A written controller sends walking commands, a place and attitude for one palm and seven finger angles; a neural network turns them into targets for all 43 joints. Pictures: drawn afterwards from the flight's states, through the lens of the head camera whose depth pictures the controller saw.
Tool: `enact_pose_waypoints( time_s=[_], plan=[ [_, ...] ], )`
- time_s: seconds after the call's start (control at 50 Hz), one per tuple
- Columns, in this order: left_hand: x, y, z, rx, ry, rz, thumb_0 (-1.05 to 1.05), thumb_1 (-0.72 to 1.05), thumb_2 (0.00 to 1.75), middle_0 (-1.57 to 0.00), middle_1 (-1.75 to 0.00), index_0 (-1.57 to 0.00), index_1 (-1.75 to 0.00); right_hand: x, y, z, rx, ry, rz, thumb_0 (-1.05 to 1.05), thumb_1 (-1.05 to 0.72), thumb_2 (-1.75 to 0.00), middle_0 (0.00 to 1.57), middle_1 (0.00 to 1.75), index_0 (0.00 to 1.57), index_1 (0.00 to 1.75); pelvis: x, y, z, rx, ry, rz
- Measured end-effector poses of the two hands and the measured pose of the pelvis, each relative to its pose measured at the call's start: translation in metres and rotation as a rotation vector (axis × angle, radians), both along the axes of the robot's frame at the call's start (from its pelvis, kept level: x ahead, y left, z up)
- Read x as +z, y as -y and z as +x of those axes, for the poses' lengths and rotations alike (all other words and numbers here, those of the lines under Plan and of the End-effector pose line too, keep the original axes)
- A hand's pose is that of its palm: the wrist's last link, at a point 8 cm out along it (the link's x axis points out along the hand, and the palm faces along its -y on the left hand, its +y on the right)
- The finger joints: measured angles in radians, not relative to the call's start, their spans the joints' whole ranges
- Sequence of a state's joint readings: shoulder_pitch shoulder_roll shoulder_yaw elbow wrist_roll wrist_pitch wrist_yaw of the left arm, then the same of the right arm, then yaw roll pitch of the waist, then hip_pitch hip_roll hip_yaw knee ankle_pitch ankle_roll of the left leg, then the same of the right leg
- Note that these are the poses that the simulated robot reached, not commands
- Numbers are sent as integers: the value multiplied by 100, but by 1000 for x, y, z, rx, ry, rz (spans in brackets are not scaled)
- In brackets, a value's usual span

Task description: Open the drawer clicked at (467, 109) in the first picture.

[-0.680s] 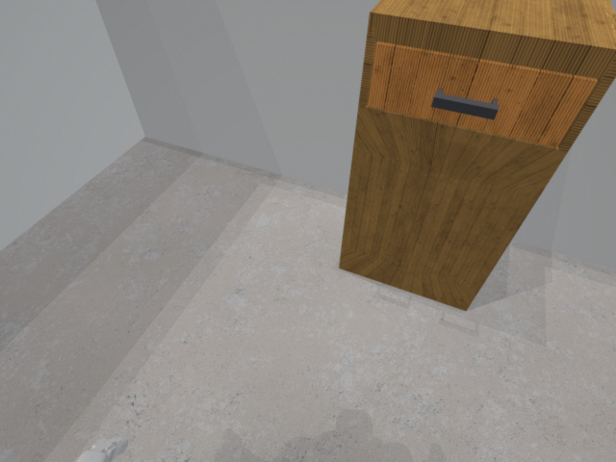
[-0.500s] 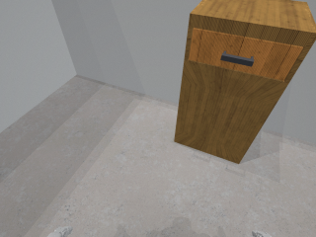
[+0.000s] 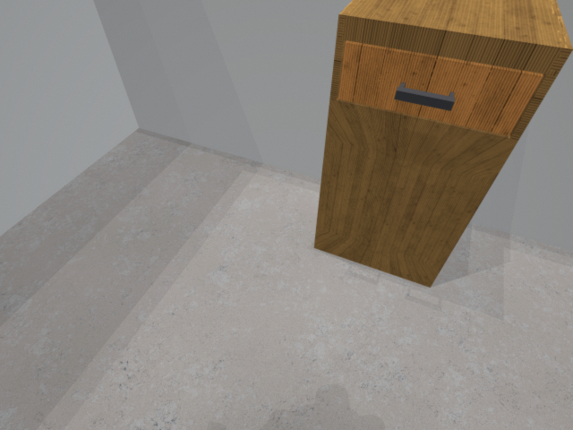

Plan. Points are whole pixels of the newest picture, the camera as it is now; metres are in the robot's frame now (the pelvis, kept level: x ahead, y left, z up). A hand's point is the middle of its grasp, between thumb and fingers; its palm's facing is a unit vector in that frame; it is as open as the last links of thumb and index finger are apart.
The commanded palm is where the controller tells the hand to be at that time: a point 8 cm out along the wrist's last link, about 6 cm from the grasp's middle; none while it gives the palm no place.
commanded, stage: stand and wait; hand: left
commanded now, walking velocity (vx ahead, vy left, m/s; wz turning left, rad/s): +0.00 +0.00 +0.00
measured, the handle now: (425, 94) +0.88 -0.30 +0.04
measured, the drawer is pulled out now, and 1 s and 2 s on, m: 0.00 0.00 0.00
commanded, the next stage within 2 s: look at it before walking up in 0.14 s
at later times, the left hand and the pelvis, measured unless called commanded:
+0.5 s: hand out of the picture +0.08 +0.24 -0.15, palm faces -0.04 -0.94 -0.34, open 7.4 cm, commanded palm none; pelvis +0.00 -0.01 +0.00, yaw +0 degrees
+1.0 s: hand out of the picture +0.09 +0.24 -0.15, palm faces -0.04 -0.94 -0.35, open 7.4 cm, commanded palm none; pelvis +0.01 -0.01 +0.00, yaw -2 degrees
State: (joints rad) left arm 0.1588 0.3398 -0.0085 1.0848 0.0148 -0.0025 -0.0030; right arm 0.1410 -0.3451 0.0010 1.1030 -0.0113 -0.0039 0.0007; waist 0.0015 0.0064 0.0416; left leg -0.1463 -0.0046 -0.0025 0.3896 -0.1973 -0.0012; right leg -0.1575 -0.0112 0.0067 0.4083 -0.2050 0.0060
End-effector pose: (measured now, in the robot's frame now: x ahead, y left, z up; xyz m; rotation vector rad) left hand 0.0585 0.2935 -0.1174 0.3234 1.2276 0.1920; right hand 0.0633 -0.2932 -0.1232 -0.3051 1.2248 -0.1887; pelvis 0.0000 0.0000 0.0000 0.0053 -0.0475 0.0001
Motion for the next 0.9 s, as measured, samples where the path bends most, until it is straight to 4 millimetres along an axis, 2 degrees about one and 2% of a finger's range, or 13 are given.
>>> enact_pose_waypoints(
  time_s=[0.28, 0.9],
  plan=[
    [2, 8, 11, -16, 27, -6, 1, 90, 90, -20, -30, -20, -30, -1, 2, -5, -7, -1, 7, 1, -90, -90, 21, 30, 20, 30, 1, 4, -2, -3, -6, 1],
    [4, 9, 28, -16, 25, 0, 1, 90, 90, -20, -30, -20, -30, 3, 5, 26, 6, 25, 2, 1, -90, -90, 21, 30, 20, 30, 2, 7, 14, -7, -13, 0]
  ],
)
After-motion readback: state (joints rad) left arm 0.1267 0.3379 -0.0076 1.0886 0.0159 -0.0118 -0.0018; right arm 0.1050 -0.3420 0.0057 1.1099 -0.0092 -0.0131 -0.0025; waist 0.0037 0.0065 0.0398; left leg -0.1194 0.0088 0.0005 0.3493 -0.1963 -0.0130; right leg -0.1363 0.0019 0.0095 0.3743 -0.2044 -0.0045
